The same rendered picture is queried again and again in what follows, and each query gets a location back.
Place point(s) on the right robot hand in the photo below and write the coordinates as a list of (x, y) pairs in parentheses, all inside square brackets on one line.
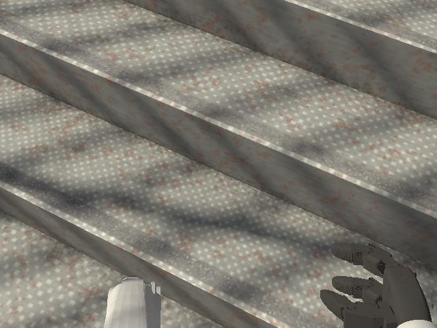
[(399, 299)]

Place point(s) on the left robot thigh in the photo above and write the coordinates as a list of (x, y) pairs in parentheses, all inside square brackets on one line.
[(134, 304)]

